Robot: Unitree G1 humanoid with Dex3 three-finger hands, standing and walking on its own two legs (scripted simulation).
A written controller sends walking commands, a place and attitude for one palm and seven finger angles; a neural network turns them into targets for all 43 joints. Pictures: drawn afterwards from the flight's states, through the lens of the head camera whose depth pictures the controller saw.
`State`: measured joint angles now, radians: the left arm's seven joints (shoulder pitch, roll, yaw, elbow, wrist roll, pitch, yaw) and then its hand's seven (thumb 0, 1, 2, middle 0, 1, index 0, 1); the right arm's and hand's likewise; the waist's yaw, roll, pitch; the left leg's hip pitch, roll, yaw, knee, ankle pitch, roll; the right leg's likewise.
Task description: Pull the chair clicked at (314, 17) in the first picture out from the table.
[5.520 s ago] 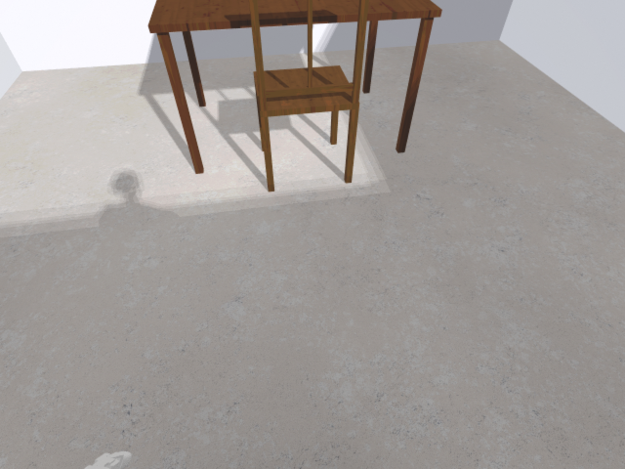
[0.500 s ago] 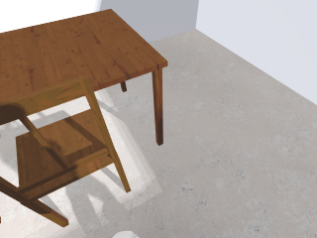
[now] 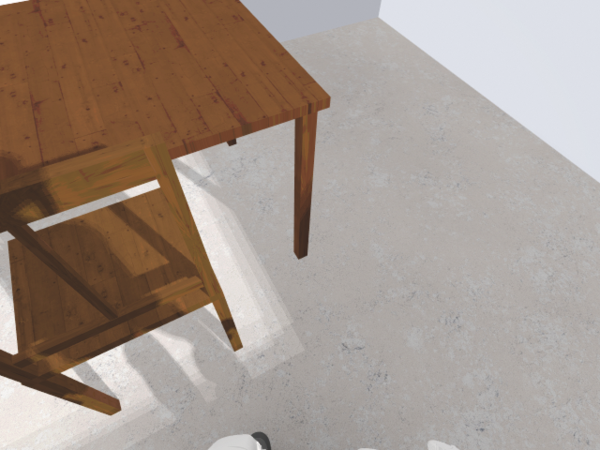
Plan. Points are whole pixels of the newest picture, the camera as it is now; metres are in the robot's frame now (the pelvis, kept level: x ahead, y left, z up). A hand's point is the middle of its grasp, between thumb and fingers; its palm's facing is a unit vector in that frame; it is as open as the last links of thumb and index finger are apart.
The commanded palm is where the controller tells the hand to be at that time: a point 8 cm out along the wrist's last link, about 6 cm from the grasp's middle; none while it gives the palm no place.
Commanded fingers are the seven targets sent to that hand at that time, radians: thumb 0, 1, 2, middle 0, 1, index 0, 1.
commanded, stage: come to a stop and stand still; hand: left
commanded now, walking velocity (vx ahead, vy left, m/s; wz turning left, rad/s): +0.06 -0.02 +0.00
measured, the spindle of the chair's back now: (73, 279) +0.34 +0.41 -0.08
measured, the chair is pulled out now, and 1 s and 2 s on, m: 0.00 0.00 0.00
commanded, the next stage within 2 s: look again from close up in 1.02 s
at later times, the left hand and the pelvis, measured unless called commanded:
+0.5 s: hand out of the picture -0.02 +0.14 -0.15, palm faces +0.14 -0.96 -0.25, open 7.3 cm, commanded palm none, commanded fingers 0.00 0.90 0.90 -0.20 -0.30 -0.20 -0.30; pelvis -0.02 -0.05 +0.01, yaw +3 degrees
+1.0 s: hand out of the picture -0.02 +0.18 -0.17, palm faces +0.10 -0.98 -0.18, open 7.3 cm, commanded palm none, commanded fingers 0.00 0.90 0.90 -0.20 -0.30 -0.20 -0.30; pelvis -0.02 +0.01 +0.01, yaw +3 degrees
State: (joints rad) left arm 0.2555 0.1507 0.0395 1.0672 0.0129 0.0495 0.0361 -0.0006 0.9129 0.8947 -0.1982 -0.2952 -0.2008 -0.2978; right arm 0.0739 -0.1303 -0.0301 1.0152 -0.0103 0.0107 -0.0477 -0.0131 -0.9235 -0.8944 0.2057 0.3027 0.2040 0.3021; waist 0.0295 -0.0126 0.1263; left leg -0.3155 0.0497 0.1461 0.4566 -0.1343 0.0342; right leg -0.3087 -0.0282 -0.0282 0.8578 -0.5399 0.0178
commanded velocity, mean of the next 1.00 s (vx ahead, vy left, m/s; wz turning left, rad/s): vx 0.04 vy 0.07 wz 0.00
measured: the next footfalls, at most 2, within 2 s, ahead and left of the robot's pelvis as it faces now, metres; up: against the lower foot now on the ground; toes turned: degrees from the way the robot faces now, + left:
right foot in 0.14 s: +0.00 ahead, -0.14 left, +0.00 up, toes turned -1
left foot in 0.62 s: -0.01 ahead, +0.11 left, +0.00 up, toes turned +8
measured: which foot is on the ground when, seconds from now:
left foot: down 0.00-0.14, up 0.16-0.60, down 0.62-1.00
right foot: up 0.00-0.12, down 0.14-1.00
